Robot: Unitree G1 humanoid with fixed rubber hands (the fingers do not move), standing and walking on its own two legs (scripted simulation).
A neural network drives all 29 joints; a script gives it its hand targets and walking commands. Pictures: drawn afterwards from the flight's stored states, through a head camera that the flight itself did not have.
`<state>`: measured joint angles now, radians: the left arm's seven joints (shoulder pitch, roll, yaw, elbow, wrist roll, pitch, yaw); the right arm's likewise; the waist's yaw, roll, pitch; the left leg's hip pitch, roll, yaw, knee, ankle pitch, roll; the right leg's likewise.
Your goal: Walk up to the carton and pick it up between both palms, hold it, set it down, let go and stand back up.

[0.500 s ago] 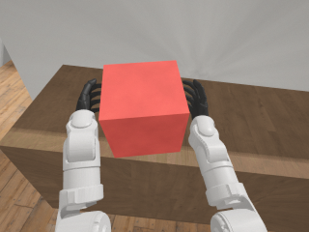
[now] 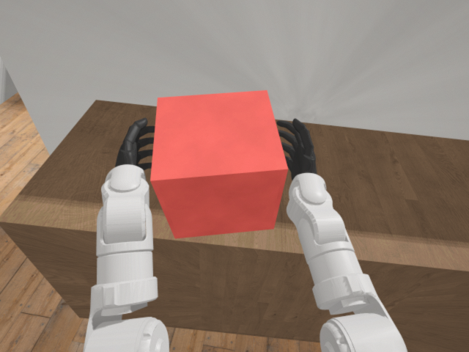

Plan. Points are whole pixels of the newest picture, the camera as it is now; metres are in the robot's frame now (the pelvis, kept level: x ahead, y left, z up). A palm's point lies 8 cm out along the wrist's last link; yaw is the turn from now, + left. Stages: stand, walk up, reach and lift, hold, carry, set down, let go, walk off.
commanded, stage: hold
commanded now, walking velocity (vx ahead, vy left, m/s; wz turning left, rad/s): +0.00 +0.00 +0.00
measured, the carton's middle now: (219, 167) +0.39 -0.01 +0.13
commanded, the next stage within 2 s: set down in 0.06 s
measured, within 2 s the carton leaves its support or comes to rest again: neither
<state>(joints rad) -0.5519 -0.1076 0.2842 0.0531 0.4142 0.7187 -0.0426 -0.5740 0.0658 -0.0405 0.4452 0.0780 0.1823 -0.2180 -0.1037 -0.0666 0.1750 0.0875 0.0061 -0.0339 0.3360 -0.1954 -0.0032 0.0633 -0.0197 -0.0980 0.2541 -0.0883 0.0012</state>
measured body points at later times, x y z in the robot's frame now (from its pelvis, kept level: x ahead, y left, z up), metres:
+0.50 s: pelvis +0.02 +0.00 +0.00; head +0.00 +0.01 +0.45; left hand +0.40 +0.14 +0.12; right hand +0.39 -0.14 +0.14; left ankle +0.01 +0.12 -0.75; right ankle +0.05 -0.12 -0.75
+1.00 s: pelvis +0.04 +0.01 +0.00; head +0.03 +0.03 +0.45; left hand +0.42 +0.14 +0.10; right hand +0.41 -0.14 +0.12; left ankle +0.01 +0.12 -0.75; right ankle +0.05 -0.12 -0.75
